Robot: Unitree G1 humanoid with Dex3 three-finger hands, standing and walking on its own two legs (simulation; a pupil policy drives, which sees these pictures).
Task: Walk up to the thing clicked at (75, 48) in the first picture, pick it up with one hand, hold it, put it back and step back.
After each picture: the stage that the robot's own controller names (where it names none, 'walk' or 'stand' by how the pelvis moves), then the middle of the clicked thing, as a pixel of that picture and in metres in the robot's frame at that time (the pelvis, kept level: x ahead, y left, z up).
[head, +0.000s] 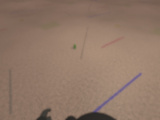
stand; (74, 46) +1.66 +0.40 -0.72
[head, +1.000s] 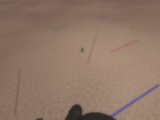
walk; (82, 50) +1.57 +0.30 -0.72
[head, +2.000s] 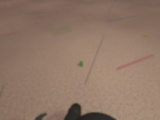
walk; (81, 64) +1.07 +0.23 -0.72
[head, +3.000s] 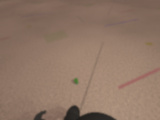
walk; (76, 81) +0.67 +0.24 -0.72
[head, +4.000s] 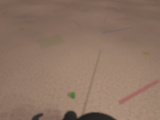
walk; (73, 95) +0.47 +0.20 -0.71
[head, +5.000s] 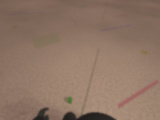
stand; (69, 100) +0.37 +0.20 -0.71
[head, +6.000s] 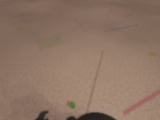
stand; (72, 105) +0.32 +0.18 -0.72
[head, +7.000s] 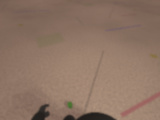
stand; (70, 105) +0.30 +0.18 -0.71
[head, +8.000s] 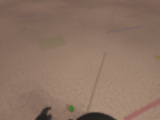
stand; (71, 108) +0.27 +0.19 -0.72
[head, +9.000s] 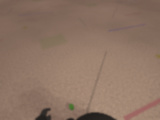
stand; (71, 107) +0.28 +0.20 -0.72
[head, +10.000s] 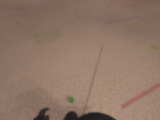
stand; (71, 99) +0.32 +0.20 -0.71
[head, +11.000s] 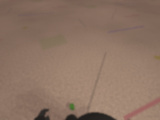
stand; (72, 106) +0.29 +0.18 -0.72
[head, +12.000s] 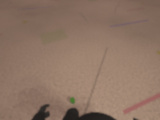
stand; (72, 100) +0.32 +0.18 -0.71
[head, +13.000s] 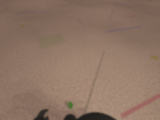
stand; (70, 105) +0.31 +0.18 -0.72
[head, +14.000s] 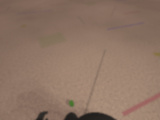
stand; (71, 103) +0.31 +0.20 -0.72
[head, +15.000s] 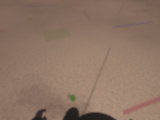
stand; (73, 98) +0.35 +0.18 -0.71
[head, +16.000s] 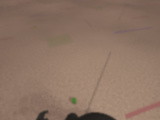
stand; (74, 101) +0.38 +0.18 -0.71
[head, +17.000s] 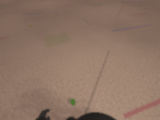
stand; (73, 102) +0.34 +0.19 -0.72
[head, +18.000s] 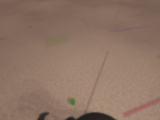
stand; (72, 101) +0.36 +0.19 -0.72
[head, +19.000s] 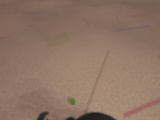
stand; (72, 101) +0.35 +0.19 -0.72
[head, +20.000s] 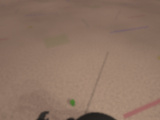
stand; (72, 102) +0.35 +0.19 -0.72
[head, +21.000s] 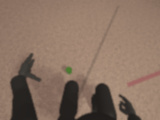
go down; (69, 70) +0.42 +0.18 -0.43
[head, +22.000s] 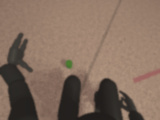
go down; (69, 64) +0.44 +0.18 -0.32
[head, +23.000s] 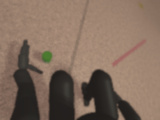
close in; (47, 57) +0.44 +0.22 -0.23
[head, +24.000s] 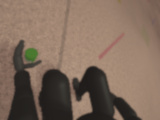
close; (31, 55) +0.43 +0.24 -0.23
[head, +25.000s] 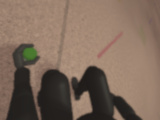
lift; (29, 55) +0.42 +0.24 -0.23
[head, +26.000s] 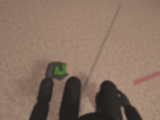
lift; (61, 71) +0.33 +0.22 -0.07
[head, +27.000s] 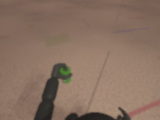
hold; (65, 75) +0.33 +0.17 +0.05
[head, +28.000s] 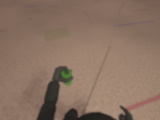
hold; (67, 77) +0.33 +0.17 +0.00
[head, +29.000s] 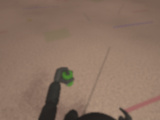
crouch; (68, 78) +0.32 +0.16 +0.00
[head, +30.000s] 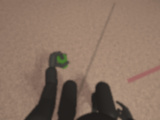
crouch; (63, 61) +0.42 +0.18 -0.10
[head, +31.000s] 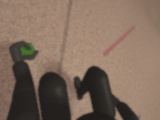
lower; (29, 52) +0.44 +0.25 -0.24
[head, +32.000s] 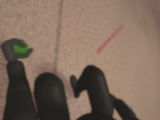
lower; (21, 50) +0.46 +0.26 -0.24
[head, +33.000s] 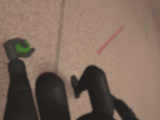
lower; (23, 50) +0.46 +0.26 -0.24
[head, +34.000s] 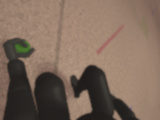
lower; (23, 50) +0.45 +0.26 -0.24
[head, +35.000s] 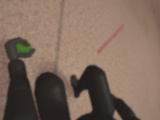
loosen; (24, 50) +0.45 +0.25 -0.24
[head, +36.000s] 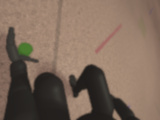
withdraw; (24, 51) +0.45 +0.24 -0.24
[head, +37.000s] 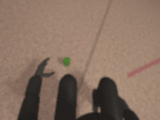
walk; (66, 62) +0.47 +0.19 -0.31
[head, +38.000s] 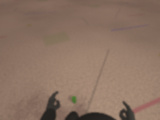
stand; (74, 99) +0.39 +0.15 -0.65
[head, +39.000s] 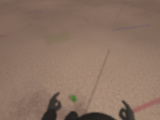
stand; (74, 98) +0.40 +0.16 -0.67
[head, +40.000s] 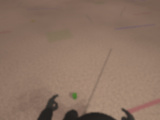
stand; (74, 96) +0.40 +0.16 -0.68
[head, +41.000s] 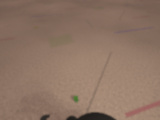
walk; (76, 98) +0.41 +0.17 -0.72
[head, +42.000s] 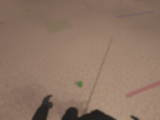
walk; (80, 84) +0.50 +0.09 -0.70
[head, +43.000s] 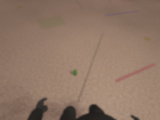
walk; (75, 72) +0.68 +0.17 -0.71
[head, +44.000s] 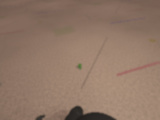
stand; (79, 66) +0.99 +0.25 -0.70
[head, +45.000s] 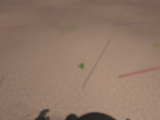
stand; (82, 66) +1.02 +0.15 -0.72
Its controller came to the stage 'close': yes
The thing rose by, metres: 0.72
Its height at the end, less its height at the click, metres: +0.00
